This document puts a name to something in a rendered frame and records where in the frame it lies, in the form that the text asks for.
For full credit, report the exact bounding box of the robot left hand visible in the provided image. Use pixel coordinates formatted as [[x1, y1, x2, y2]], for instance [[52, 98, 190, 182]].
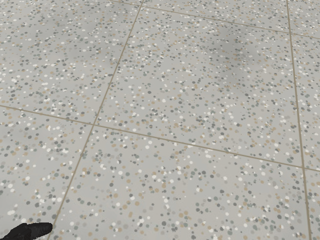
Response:
[[0, 222, 53, 240]]

